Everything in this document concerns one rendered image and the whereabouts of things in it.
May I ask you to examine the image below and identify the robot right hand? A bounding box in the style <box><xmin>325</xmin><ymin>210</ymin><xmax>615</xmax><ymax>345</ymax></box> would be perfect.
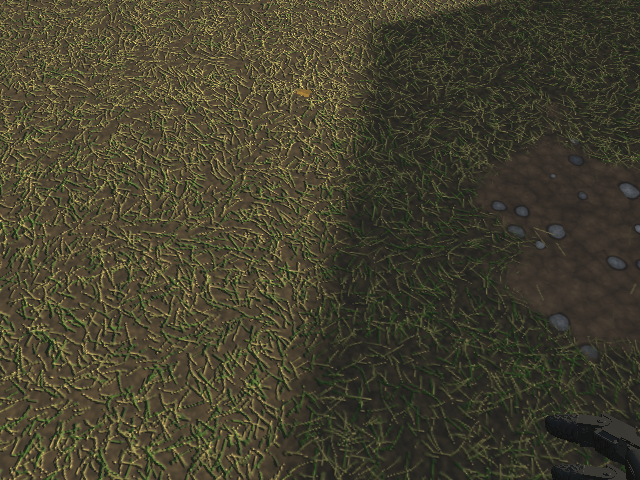
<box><xmin>545</xmin><ymin>413</ymin><xmax>640</xmax><ymax>480</ymax></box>

